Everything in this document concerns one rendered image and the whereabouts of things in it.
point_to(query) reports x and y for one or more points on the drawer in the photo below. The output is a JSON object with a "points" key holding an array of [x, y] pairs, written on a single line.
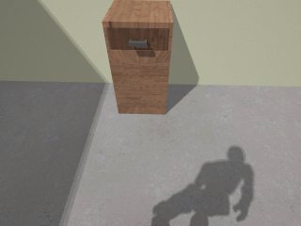
{"points": [[119, 37]]}

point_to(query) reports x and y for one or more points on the cabinet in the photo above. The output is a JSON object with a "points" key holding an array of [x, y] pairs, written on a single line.
{"points": [[140, 77]]}

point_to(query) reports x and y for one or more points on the handle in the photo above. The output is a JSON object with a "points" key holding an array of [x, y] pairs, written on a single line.
{"points": [[137, 43]]}

